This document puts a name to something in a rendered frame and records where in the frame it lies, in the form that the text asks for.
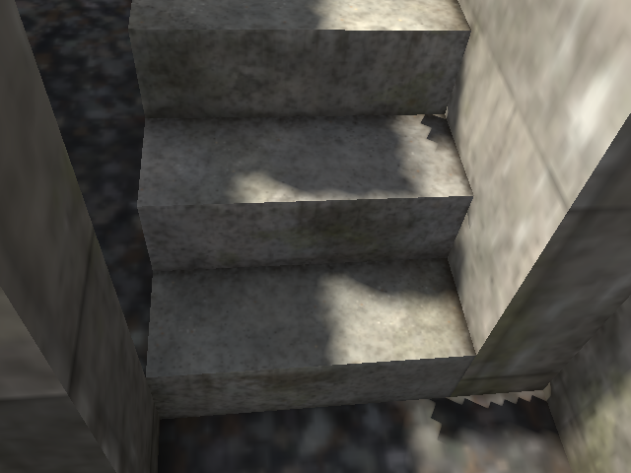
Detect stairs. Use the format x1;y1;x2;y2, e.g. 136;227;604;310
128;0;476;420

